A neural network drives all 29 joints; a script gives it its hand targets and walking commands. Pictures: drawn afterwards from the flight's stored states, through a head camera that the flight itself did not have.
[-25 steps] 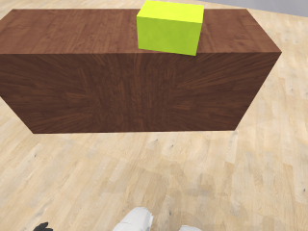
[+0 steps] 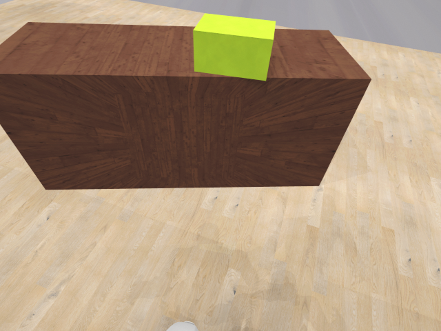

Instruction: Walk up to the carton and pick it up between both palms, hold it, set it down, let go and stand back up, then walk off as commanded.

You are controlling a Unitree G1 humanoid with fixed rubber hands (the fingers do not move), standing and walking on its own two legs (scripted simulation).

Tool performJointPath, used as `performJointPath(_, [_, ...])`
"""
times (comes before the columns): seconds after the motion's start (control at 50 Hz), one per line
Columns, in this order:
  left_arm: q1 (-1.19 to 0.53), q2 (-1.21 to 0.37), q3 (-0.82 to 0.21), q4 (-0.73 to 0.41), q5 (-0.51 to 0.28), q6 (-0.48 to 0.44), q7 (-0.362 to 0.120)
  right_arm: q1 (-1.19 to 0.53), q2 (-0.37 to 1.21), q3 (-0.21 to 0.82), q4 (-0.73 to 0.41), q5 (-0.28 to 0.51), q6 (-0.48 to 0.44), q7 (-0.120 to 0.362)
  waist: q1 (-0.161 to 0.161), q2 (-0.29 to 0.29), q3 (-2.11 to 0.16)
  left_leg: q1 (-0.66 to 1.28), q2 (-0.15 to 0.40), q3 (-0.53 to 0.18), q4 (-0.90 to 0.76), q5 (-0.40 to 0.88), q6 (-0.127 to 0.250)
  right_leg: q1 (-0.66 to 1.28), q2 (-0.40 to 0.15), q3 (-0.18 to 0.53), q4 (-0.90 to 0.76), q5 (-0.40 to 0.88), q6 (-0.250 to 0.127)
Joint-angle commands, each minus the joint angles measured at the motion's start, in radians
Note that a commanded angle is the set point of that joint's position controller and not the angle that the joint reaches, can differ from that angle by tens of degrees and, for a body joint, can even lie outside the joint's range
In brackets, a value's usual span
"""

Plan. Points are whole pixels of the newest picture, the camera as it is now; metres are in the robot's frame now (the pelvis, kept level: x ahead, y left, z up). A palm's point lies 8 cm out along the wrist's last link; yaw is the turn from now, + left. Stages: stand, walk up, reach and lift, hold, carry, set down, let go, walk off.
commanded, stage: walk off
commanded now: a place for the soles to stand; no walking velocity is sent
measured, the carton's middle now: (234, 46) +1.12 +0.00 +0.03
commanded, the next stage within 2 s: stand in 1.34 s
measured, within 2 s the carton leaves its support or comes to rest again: neither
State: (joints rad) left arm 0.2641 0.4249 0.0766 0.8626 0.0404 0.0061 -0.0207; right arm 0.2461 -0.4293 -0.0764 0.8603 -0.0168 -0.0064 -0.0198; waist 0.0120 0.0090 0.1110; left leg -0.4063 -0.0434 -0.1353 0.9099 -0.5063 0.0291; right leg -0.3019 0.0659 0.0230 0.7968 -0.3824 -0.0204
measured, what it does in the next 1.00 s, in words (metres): shifts its weight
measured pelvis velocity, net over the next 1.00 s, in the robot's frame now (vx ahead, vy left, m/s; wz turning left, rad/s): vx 0.05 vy -0.02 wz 0.03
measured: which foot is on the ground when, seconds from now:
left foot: down 0.00-1.00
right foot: down 0.00-1.00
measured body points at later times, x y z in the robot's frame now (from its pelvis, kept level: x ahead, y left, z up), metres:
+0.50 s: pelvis +0.00 +0.00 +0.02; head -0.02 +0.01 +0.47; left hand +0.05 +0.33 -0.10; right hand +0.10 -0.33 -0.07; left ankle +0.03 +0.11 -0.70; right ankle +0.03 -0.12 -0.69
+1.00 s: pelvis +0.05 -0.02 +0.03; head +0.05 -0.03 +0.48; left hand +0.18 +0.28 -0.07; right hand +0.18 -0.33 -0.08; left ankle +0.03 +0.11 -0.70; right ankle +0.06 -0.13 -0.70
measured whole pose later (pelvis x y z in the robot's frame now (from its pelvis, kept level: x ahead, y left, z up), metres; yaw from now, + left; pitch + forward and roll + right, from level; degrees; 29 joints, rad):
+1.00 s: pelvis +0.05 -0.02 +0.03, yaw +2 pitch -3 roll +0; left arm 0.11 0.37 0.02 0.90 0.01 -0.04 -0.01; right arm 0.12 -0.38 -0.03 0.91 -0.01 -0.05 -0.01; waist -0.01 0.01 0.07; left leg -0.19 -0.01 -0.07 0.58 -0.33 -0.02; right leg -0.23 0.05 0.04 0.59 -0.31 -0.03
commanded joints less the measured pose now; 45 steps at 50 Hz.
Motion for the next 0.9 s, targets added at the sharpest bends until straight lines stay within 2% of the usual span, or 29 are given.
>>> performJointPath(0.0, [-0.168,0.195,0.030,-0.104,-0.006,-0.032,0.013,0.040,-0.210,-0.043,-0.020,0.001,-0.041,-0.003,-0.052,-0.131,0.016,0.132,0.053,0.024,-0.048,0.054,0.017,-0.273,-0.289,0.443,-0.477,-0.433,-0.205])
performJointPath(0.02, [-0.178,0.192,0.023,-0.100,-0.011,-0.028,0.013,0.078,-0.204,-0.041,-0.006,-0.010,-0.046,-0.001,-0.071,-0.175,0.020,0.218,0.042,0.031,-0.189,0.062,0.032,-0.319,-0.257,0.387,-0.439,-0.437,-0.168])
performJointPath(0.06, [-0.194,0.164,0.022,-0.093,-0.023,-0.016,0.007,0.133,-0.232,-0.057,0.010,-0.014,-0.048,0.005,-0.097,-0.066,0.023,0.284,0.067,-0.152,-0.324,-0.236,0.079,-0.421,-0.147,0.237,-0.369,-0.474,-0.085])
performJointPath(0.1, [-0.081,0.158,0.020,-0.031,-0.030,-0.018,-0.003,0.011,-0.260,-0.039,-0.021,-0.017,-0.062,0.000,-0.034,0.195,0.048,0.082,0.254,-0.520,-0.739,-0.395,0.118,-0.215,-0.012,0.057,-0.032,-0.135,-0.001])
performJointPath(0.12, [-0.030,0.192,0.038,0.017,-0.037,-0.013,-0.001,-0.094,-0.253,-0.034,-0.022,-0.010,-0.064,0.001,0.016,0.153,0.030,-0.024,0.263,-0.517,-0.751,-0.392,0.134,-0.072,-0.041,0.038,0.026,-0.081,-0.002])
performJointPath(0.14, [0.046,0.174,0.034,0.018,-0.043,-0.014,-0.001,-0.104,-0.247,-0.037,-0.055,-0.015,-0.066,0.002,0.049,0.121,0.004,-0.057,0.264,-0.429,-0.704,-0.332,0.148,0.000,-0.048,0.034,-0.006,-0.071,-0.011])
performJointPath(0.2, [0.117,0.142,0.047,0.028,-0.034,-0.022,-0.016,-0.157,-0.200,-0.023,-0.049,-0.008,-0.044,0.004,0.076,0.133,0.023,-0.173,0.149,-0.190,-0.608,-0.219,0.067,0.164,-0.026,0.046,-0.217,-0.136,-0.036])
performJointPath(0.24, [0.082,0.192,0.063,0.009,-0.021,-0.025,-0.011,-0.140,-0.170,-0.026,-0.049,0.000,-0.035,0.002,0.071,-0.053,0.040,-0.131,-0.031,-0.038,-0.309,-0.102,0.013,0.020,-0.202,0.393,-0.534,-0.489,-0.113])
performJointPath(0.26, [0.057,0.226,0.066,0.010,-0.016,-0.032,-0.001,-0.093,-0.181,-0.038,-0.032,0.007,-0.032,0.002,0.054,-0.137,0.046,-0.109,-0.052,0.008,-0.098,0.027,0.003,-0.005,-0.301,0.531,-0.657,-0.531,-0.144])
performJointPath(0.28, [-0.033,0.237,0.053,-0.017,-0.014,-0.040,0.004,-0.062,-0.195,-0.037,-0.016,0.008,-0.038,0.002,0.017,-0.116,0.073,-0.114,-0.010,-0.021,-0.036,0.035,0.016,-0.077,-0.357,0.574,-0.653,-0.518,-0.175])
performJointPath(0.32, [-0.093,0.183,0.029,-0.036,-0.008,-0.057,0.015,-0.017,-0.187,-0.036,-0.002,0.007,-0.047,0.010,-0.016,-0.045,0.046,-0.019,0.062,-0.033,-0.029,0.086,0.034,-0.111,-0.345,0.503,-0.602,-0.413,-0.223])
performJointPath(0.34, [-0.110,0.210,0.034,-0.050,-0.010,-0.052,0.005,0.048,-0.197,-0.044,-0.004,-0.003,-0.054,0.012,-0.041,-0.146,-0.009,0.048,0.056,0.029,-0.042,0.064,0.025,-0.106,-0.315,0.436,-0.580,-0.403,-0.214])
performJointPath(0.38, [-0.144,0.192,0.019,-0.054,-0.010,-0.041,0.007,0.094,-0.182,-0.043,0.017,-0.006,-0.055,0.016,-0.077,-0.173,-0.008,0.226,0.062,0.089,-0.265,0.118,0.044,-0.183,-0.260,0.292,-0.503,-0.297,-0.167])
performJointPath(0.4, [-0.087,0.158,0.014,-0.059,-0.019,-0.038,0.005,0.076,-0.178,-0.042,0.004,-0.019,-0.067,0.009,-0.064,-0.077,0.032,0.280,0.069,0.026,-0.374,0.027,0.072,-0.286,-0.224,0.287,-0.436,-0.272,-0.119])
performJointPath(0.44, [-0.099,0.127,0.016,-0.062,-0.034,-0.024,-0.001,0.079,-0.294,-0.051,0.002,-0.022,-0.079,0.002,-0.073,0.194,0.085,0.225,0.335,-0.560,-0.735,-0.397,0.187,-0.385,-0.003,0.038,-0.002,-0.113,0.015])
performJointPath(0.46, [-0.056,0.209,0.040,-0.029,-0.023,-0.026,0.001,0.044,-0.296,-0.059,-0.025,-0.009,-0.076,0.006,-0.054,0.092,0.022,0.176,0.364,-0.599,-0.707,-0.301,0.227,-0.285,-0.057,0.095,0.108,-0.114,0.011])
performJointPath(0.48, [-0.029,0.172,0.029,-0.031,-0.032,-0.032,0.002,-0.007,-0.251,-0.043,-0.039,-0.012,-0.080,0.001,-0.015,0.059,-0.003,0.135,0.361,-0.510,-0.661,-0.116,0.266,-0.222,-0.062,0.081,0.132,-0.113,0.027])
performJointPath(0.52, [-0.013,0.172,0.032,-0.026,-0.032,-0.034,-0.009,-0.035,-0.256,-0.045,-0.038,-0.019,-0.078,0.000,-0.011,0.155,-0.022,0.132,0.316,-0.379,-0.642,-0.090,0.232,-0.177,-0.086,0.058,0.116,-0.109,0.022])
performJointPath(0.54, [-0.005,0.170,0.037,-0.025,-0.028,-0.037,-0.013,-0.068,-0.267,-0.049,-0.039,-0.015,-0.068,0.004,-0.003,0.115,0.020,0.075,0.306,-0.337,-0.574,0.009,0.228,-0.086,-0.105,0.035,-0.057,-0.097,0.011])
performJointPath(0.58, [0.032,0.160,0.041,-0.008,-0.033,-0.039,-0.010,-0.082,-0.234,-0.021,-0.039,-0.005,-0.045,0.010,0.033,0.097,-0.001,-0.089,0.217,-0.152,-0.517,0.069,0.135,0.175,-0.054,0.025,-0.247,0.009,0.003])
performJointPath(0.6, [0.001,0.163,0.034,-0.015,-0.031,-0.050,-0.002,-0.053,-0.184,-0.012,-0.026,-0.009,-0.035,0.016,0.019,0.084,-0.034,-0.103,0.144,-0.052,-0.416,0.162,0.079,0.240,-0.093,0.101,-0.365,0.054,-0.005])
performJointPath(0.62, [-0.045,0.201,0.044,-0.041,-0.021,-0.055,0.001,-0.063,-0.154,0.000,-0.045,-0.004,-0.033,0.017,0.004,-0.056,-0.029,-0.109,0.029,0.027,-0.316,0.125,0.036,0.158,-0.198,0.335,-0.424,-0.050,-0.077])
performJointPath(0.64, [-0.059,0.231,0.039,-0.035,-0.014,-0.059,0.005,-0.053,-0.174,-0.014,-0.035,0.005,-0.036,0.013,-0.010,-0.111,-0.027,-0.055,0.015,0.030,-0.241,0.083,0.039,0.112,-0.279,0.441,-0.449,-0.007,-0.155])
performJointPath(0.66, [-0.066,0.224,0.026,-0.025,-0.020,-0.060,0.009,-0.037,-0.184,-0.018,0.002,0.001,-0.040,0.008,-0.021,-0.072,-0.043,-0.005,0.042,0.044,-0.254,0.044,0.031,0.061,-0.305,0.438,-0.435,0.063,-0.168])
performJointPath(0.72, [-0.134,0.151,0.007,-0.040,-0.032,-0.052,0.013,-0.049,-0.187,-0.014,-0.009,0.005,-0.060,0.006,-0.049,0.000,-0.092,0.204,0.111,-0.068,-0.415,0.286,0.060,-0.042,-0.161,0.220,-0.315,0.208,-0.088])
performJointPath(0.78, [-0.124,0.160,0.013,-0.034,-0.033,-0.048,0.011,-0.065,-0.225,-0.010,-0.013,-0.001,-0.068,0.003,-0.012,-0.021,-0.074,0.195,0.216,-0.231,-0.495,0.404,0.127,-0.005,-0.088,0.103,-0.199,0.285,-0.024])
performJointPath(0.8, [-0.121,0.166,0.011,-0.018,-0.042,-0.047,0.014,-0.098,-0.219,-0.008,-0.002,-0.003,-0.069,-0.001,-0.001,0.021,-0.091,0.188,0.215,-0.204,-0.471,0.493,0.138,0.039,-0.108,0.116,-0.222,0.288,-0.020])
performJointPath(0.84, [-0.105,0.167,0.008,-0.018,-0.031,-0.065,0.016,-0.090,-0.152,0.007,0.000,0.004,-0.062,0.006,0.000,0.000,-0.190,0.196,0.106,-0.007,-0.360,0.529,0.061,0.149,-0.172,0.216,-0.331,0.408,-0.067])
performJointPath(0.88, [-0.131,0.189,0.008,-0.030,-0.025,-0.066,0.020,-0.100,-0.156,0.004,-0.005,0.017,-0.051,0.002,-0.013,-0.053,-0.190,0.176,0.086,0.027,-0.336,0.396,0.033,0.202,-0.237,0.251,-0.330,0.574,-0.137])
